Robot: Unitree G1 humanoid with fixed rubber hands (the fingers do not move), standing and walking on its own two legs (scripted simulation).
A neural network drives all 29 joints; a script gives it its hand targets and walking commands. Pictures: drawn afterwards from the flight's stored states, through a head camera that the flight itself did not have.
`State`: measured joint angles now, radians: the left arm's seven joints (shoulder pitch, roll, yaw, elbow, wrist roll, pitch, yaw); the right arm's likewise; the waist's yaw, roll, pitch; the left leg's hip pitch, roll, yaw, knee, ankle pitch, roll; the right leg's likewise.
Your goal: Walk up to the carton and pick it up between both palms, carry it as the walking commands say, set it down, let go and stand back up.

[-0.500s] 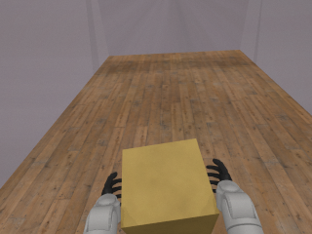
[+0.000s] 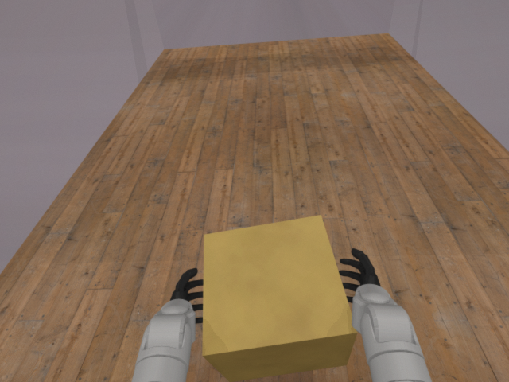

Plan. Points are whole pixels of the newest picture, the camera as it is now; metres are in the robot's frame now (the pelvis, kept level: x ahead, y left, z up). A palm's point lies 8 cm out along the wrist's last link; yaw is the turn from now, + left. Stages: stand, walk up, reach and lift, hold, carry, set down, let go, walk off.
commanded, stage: set down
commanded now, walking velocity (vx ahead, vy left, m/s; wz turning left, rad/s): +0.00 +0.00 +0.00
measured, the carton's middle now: (275, 299) +0.32 -0.01 -0.08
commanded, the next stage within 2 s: none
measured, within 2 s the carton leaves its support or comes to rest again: neither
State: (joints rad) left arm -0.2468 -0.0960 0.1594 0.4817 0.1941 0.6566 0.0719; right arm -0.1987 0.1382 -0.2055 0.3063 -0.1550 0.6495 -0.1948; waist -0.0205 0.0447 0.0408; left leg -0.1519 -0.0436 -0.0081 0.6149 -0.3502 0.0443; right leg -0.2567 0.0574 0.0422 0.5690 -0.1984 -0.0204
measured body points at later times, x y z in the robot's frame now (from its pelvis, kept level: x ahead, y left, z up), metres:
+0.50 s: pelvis -0.01 -0.01 -0.02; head +0.03 -0.01 +0.43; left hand +0.30 +0.14 -0.08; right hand +0.31 -0.18 -0.06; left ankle +0.00 +0.09 -0.73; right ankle +0.07 -0.11 -0.73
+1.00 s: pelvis -0.03 -0.02 -0.09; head +0.09 -0.03 +0.34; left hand +0.33 +0.14 -0.16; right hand +0.34 -0.17 -0.15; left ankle +0.00 +0.09 -0.73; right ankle +0.07 -0.11 -0.73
